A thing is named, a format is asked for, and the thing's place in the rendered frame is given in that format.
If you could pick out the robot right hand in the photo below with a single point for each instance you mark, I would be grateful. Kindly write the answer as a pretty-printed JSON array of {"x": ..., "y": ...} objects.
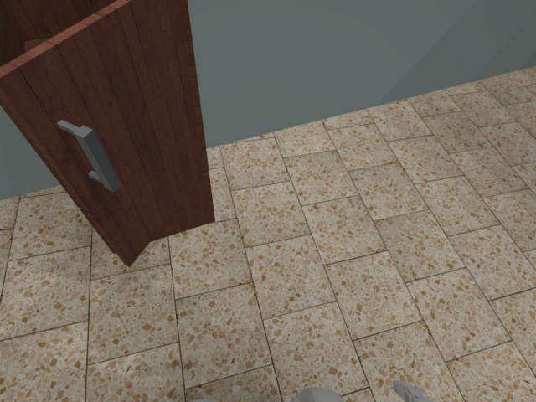
[{"x": 409, "y": 393}]

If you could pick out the cupboard door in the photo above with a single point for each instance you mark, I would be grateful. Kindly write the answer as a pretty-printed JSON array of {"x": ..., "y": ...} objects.
[{"x": 122, "y": 72}]

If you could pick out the handle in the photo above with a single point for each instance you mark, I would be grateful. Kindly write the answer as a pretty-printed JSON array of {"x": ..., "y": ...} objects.
[{"x": 90, "y": 144}]

